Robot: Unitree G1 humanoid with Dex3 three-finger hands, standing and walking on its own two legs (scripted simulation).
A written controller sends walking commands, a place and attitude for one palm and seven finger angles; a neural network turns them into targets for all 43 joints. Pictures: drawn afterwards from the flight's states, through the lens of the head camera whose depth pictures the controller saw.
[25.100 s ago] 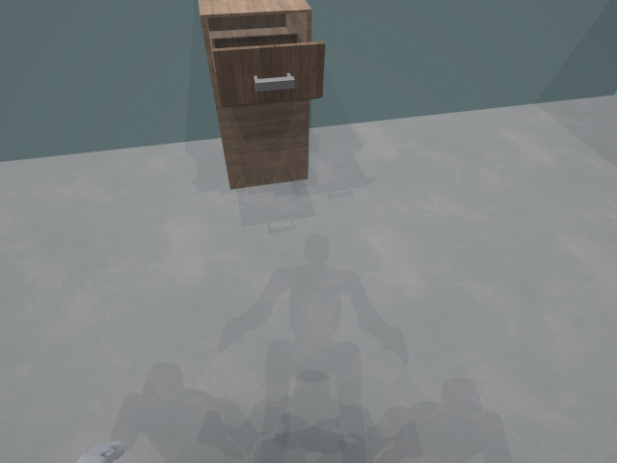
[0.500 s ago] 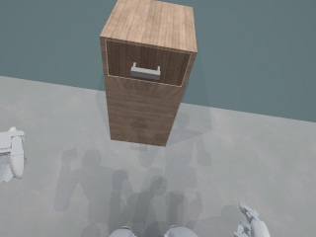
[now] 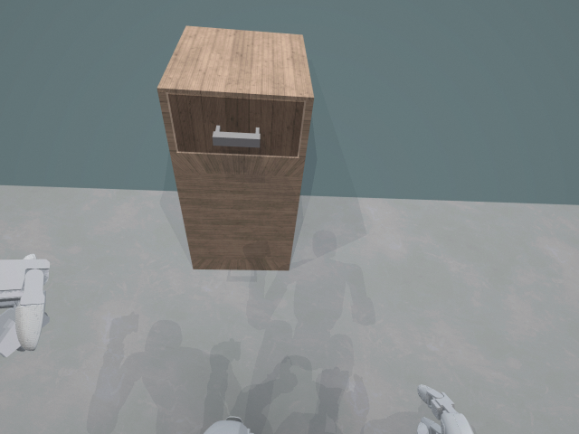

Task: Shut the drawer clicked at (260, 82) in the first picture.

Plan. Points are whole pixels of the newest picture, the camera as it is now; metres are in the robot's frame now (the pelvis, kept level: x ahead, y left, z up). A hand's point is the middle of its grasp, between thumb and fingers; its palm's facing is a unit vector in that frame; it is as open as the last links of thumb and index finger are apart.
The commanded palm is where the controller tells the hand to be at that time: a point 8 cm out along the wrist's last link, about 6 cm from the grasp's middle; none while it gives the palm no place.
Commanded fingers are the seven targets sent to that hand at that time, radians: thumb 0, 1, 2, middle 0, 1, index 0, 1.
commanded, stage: stop stepping back and stand still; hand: left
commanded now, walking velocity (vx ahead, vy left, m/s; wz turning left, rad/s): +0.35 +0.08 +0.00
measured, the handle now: (237, 134) +0.85 +0.20 -0.07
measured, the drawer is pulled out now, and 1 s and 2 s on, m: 0.00 0.00 0.00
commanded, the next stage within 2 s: let the arm hang, fingers relaxed in 0.48 s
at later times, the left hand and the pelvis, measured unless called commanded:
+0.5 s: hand (14, 325) +0.16 +0.26 +0.19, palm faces +0.40 -0.74 -0.54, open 3.2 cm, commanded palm +0.12 +0.29 +0.18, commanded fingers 0.00 0.90 0.90 -1.40 -1.60 -1.40 -1.60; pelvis -0.01 +0.01 +0.00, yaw +1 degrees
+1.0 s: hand out of the picture -0.05 +0.21 -0.17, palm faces +0.10 -0.97 -0.21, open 3.8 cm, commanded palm none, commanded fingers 0.00 0.90 0.90 -0.52 -0.65 -0.52 -0.65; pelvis -0.05 +0.01 +0.00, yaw +6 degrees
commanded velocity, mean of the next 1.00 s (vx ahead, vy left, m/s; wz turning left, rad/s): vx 0.02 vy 0.00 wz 0.00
